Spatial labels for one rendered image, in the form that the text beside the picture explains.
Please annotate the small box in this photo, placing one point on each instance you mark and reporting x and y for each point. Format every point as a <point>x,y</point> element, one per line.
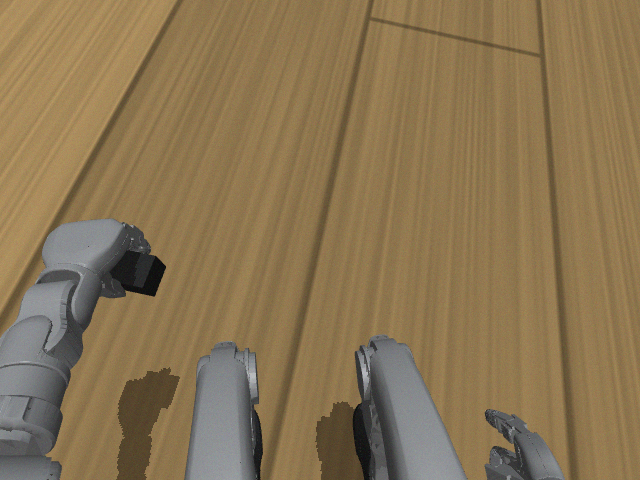
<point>139,272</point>

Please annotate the right robot hand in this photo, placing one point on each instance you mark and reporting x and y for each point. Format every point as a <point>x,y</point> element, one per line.
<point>532,460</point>

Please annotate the right robot foot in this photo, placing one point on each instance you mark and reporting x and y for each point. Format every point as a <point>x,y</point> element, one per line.
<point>361,442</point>

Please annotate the left robot hand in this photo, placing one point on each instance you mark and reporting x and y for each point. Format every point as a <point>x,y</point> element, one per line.
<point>97,245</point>

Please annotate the left robot arm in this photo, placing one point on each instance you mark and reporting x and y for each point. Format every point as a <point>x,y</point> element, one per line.
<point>37,353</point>

